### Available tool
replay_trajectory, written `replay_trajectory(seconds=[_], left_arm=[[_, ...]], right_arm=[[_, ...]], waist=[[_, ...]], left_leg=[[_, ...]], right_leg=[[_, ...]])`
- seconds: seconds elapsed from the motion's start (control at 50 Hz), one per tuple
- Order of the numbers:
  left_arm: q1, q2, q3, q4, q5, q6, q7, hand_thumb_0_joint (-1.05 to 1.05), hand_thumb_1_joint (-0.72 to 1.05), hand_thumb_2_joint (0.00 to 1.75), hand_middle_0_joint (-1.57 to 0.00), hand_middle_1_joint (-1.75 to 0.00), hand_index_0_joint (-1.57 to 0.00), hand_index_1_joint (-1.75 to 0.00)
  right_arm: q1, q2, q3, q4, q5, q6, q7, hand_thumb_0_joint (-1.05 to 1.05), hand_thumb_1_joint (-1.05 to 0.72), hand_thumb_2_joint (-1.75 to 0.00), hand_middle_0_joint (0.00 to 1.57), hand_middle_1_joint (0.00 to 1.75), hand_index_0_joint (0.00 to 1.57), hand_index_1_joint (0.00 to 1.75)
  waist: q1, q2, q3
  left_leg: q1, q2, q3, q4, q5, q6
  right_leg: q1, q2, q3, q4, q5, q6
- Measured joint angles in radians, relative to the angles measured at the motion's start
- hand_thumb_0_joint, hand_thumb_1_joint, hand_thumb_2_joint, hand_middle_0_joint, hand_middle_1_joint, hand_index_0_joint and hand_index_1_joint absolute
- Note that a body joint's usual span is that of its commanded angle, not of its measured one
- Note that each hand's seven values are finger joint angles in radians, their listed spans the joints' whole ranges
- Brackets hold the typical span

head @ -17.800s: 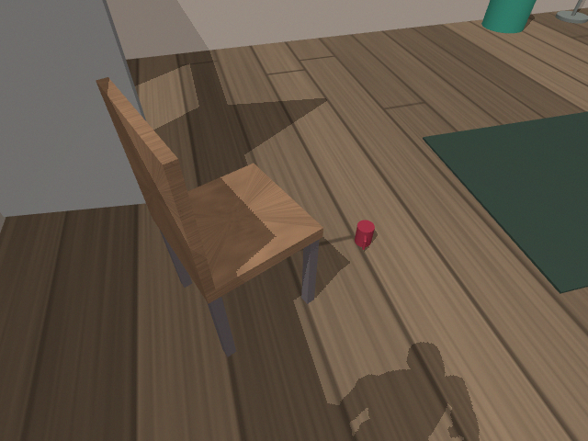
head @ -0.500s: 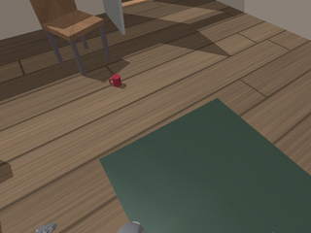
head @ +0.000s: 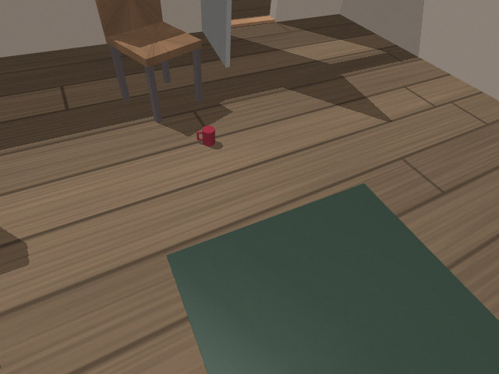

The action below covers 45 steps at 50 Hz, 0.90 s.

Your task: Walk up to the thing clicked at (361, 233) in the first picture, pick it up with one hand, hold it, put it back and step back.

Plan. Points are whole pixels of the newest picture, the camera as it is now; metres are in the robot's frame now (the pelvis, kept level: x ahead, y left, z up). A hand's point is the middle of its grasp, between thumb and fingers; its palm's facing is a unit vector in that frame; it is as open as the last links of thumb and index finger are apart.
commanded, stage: walk up
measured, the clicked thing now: (205, 136) +1.53 +0.26 -0.70
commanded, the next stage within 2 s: stand in 1.08 s
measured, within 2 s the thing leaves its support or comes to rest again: neither
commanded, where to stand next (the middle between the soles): +0.10 -0.05 m, yaw +1 degrees
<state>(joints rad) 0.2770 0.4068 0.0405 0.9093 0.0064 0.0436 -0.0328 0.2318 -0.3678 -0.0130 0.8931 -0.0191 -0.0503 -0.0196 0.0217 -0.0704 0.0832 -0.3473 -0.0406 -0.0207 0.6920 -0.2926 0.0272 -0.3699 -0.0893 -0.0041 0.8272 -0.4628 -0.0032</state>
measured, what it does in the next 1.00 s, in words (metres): stands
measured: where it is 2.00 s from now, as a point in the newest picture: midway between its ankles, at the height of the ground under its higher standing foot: outside the picture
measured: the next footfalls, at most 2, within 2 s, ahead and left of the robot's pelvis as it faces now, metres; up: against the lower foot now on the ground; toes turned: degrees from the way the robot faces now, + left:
none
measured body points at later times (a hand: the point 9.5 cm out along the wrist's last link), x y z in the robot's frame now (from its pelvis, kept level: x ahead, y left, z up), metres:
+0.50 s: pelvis +0.02 -0.01 +0.02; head +0.04 +0.01 +0.47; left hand +0.11 +0.30 -0.11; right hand +0.13 -0.32 -0.09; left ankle +0.05 +0.11 -0.72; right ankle +0.03 -0.16 -0.70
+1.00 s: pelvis +0.04 +0.00 +0.03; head +0.05 +0.02 +0.48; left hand +0.08 +0.32 -0.11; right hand +0.17 -0.29 -0.08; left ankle +0.05 +0.11 -0.72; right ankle +0.03 -0.16 -0.70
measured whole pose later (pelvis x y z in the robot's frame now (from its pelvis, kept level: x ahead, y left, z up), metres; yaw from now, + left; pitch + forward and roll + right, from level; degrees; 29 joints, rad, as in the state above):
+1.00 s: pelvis +0.04 +0.00 +0.03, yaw +5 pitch -1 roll -3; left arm 0.10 0.37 0.02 1.12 0.00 0.01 -0.02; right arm 0.08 -0.35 0.01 1.13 -0.01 -0.02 -0.01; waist 0.02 0.00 0.04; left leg -0.19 -0.03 -0.15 0.40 -0.18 0.02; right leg -0.12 -0.07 -0.13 0.39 -0.24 0.06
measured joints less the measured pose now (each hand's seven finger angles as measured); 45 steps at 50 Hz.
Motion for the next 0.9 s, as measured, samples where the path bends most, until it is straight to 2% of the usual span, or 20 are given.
replay_trajectory(seconds=[0.08, 0.14, 0.18, 0.22, 0.24, 0.3, 0.56, 0.9], left_arm=[[-0.013, -0.032, -0.008, 0.036, 0.006, -0.016, 0.003, 0.01, 0.9, 0.9, -0.21, -0.3, -0.2, -0.3], [-0.008, -0.031, -0.014, 0.043, 0.015, -0.025, 0.002, 0.01, 0.9, 0.9, -0.21, -0.3, -0.2, -0.3], [-0.017, -0.034, -0.021, 0.054, 0.013, -0.029, 0.005, 0.01, 0.9, 0.9, -0.21, -0.3, -0.2, -0.3], [-0.035, -0.041, -0.028, 0.064, 0.01, -0.039, 0.007, 0.01, 0.9, 0.9, -0.21, -0.3, -0.2, -0.3], [-0.045, -0.042, -0.03, 0.069, 0.009, -0.044, 0.008, 0.01, 0.9, 0.9, -0.21, -0.3, -0.2, -0.3], [-0.072, -0.042, -0.034, 0.079, 0.004, -0.048, 0.009, 0.01, 0.9, 0.9, -0.21, -0.3, -0.2, -0.3], [-0.204, -0.02, -0.03, 0.112, -0.015, -0.043, 0.017, 0.01, 0.9, 0.9, -0.21, -0.3, -0.2, -0.3], [-0.191, -0.031, -0.029, 0.2, -0.007, -0.036, 0.014, 0.01, 0.9, 0.9, -0.21, -0.3, -0.2, -0.3]], right_arm=[[-0.026, -0.015, -0.005, 0.023, 0.006, 0.027, 0.003, 0.01, -0.9, -0.9, 0.21, 0.3, 0.21, 0.3], [-0.037, -0.006, -0.002, 0.055, 0.011, 0.042, 0.007, 0.01, -0.9, -0.9, 0.21, 0.3, 0.2, 0.3], [-0.044, -0.013, -0.002, 0.07, 0.012, 0.035, 0.012, 0.01, -0.9, -0.9, 0.21, 0.3, 0.2, 0.3], [-0.053, -0.027, -0.004, 0.085, 0.015, 0.028, 0.014, 0.01, -0.9, -0.9, 0.21, 0.3, 0.2, 0.3], [-0.059, -0.032, -0.005, 0.094, 0.016, 0.027, 0.013, 0.01, -0.9, -0.9, 0.21, 0.3, 0.2, 0.3], [-0.067, -0.033, -0.003, 0.121, 0.016, 0.025, 0.011, 0.01, -0.9, -0.9, 0.21, 0.3, 0.2, 0.3], [-0.103, 0.001, 0.022, 0.197, 0.011, 0.022, 0.01, 0.01, -0.9, -0.9, 0.21, 0.3, 0.2, 0.3], [-0.147, 0.015, 0.019, 0.226, 0.012, 0.028, 0.011, 0.01, -0.9, -0.9, 0.21, 0.3, 0.2, 0.3]], waist=[[-0.01, 0.081, -0.007], [0.006, 0.077, -0.036], [0.007, 0.083, -0.041], [0.005, 0.106, -0.035], [0.005, 0.114, -0.031], [0.002, 0.114, -0.033], [-0.008, 0.067, -0.033], [-0.004, 0.068, -0.043]], left_leg=[[-0.006, 0.043, -0.057, 0.019, -0.013, -0.013], [0.003, 0.025, -0.076, -0.004, -0.099, -0.011], [0.016, 0.019, -0.085, -0.046, -0.061, -0.009], [0.024, 0.027, -0.1, -0.078, 0.033, -0.008], [0.028, 0.03, -0.105, -0.083, 0.051, -0.017], [0.044, 0.026, -0.112, -0.105, 0.049, -0.035], [0.086, 0.021, -0.129, -0.177, 0.068, -0.023], [0.142, 0.011, -0.13, -0.285, 0.113, -0.01]], right_leg=[[0.051, 0.045, -0.056, -0.087, 0.107, 0.037], [0.059, 0.04, -0.061, -0.122, 0.113, 0.026], [0.067, 0.035, -0.067, -0.144, 0.122, 0.026], [0.08, 0.043, -0.082, -0.164, 0.131, 0.03], [0.086, 0.046, -0.087, -0.171, 0.132, 0.03], [0.106, 0.041, -0.093, -0.193, 0.135, 0.032], [0.177, 0.038, -0.114, -0.31, 0.173, 0.047], [0.239, 0.027, -0.119, -0.428, 0.22, 0.064]])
